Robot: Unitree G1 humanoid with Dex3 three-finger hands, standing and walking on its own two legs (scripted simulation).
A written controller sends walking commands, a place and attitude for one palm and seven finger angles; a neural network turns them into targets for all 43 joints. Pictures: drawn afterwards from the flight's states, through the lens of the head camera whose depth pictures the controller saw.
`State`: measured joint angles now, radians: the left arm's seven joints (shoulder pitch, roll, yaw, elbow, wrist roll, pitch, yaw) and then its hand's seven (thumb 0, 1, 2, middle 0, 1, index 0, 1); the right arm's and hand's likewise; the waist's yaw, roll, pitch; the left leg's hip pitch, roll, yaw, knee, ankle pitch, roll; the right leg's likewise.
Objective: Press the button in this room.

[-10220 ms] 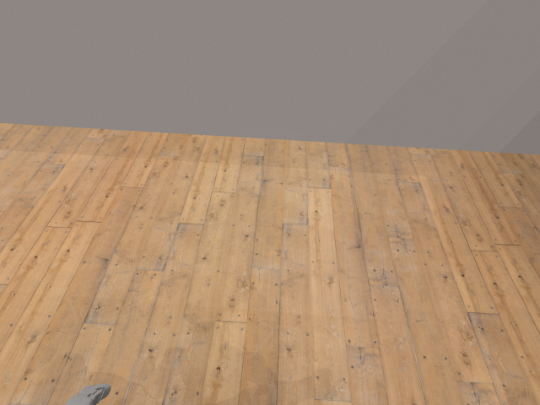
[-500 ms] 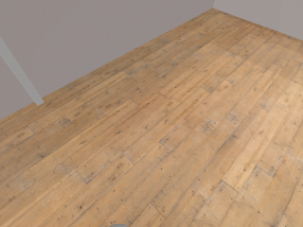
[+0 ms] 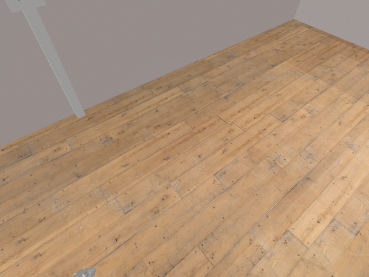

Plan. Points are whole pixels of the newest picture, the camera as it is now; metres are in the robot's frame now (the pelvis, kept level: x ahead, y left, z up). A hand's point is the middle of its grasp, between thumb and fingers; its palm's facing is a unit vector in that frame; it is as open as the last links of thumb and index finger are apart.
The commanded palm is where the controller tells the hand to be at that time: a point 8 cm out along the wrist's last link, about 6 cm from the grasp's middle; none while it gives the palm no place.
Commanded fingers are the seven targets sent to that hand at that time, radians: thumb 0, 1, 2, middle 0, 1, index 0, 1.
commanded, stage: turn or walk to find it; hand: left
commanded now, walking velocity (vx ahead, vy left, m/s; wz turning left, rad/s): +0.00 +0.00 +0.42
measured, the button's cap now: out of the picture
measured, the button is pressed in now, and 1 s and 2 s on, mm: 0 0 0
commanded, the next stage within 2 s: stand and wait in 0.10 s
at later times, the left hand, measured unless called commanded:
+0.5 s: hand out of the picture -0.04 +0.16 -0.17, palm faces +0.25 -0.94 -0.25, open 7.3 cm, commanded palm none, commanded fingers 0.00 0.90 0.90 -0.20 -0.30 -0.20 -0.30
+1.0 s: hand out of the picture +0.01 +0.19 -0.15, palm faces +0.35 -0.90 -0.25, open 7.4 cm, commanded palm none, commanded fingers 0.00 0.90 0.90 -0.20 -0.30 -0.20 -0.30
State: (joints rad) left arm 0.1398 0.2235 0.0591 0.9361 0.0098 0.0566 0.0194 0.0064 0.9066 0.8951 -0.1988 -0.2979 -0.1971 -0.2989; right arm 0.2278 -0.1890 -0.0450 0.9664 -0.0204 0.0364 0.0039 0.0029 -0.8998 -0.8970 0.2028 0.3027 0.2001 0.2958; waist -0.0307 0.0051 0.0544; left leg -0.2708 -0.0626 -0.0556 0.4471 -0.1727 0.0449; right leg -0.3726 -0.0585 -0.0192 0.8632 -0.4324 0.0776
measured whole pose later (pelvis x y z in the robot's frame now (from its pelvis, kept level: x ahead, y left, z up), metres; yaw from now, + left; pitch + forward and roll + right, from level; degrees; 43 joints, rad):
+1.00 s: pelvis +0.00 -0.03 +0.00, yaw +22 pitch +0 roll +1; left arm 0.19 0.22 0.05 0.95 0.02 0.00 -0.03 0.01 0.91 0.90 -0.20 -0.30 -0.20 -0.30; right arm 0.33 -0.20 -0.04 1.02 -0.02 0.00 0.01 0.00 -0.90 -0.90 0.20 0.30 0.20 0.30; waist -0.03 0.03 0.02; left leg -0.17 -0.02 -0.07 0.47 -0.31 -0.01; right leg -0.34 -0.07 -0.08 0.62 -0.32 0.07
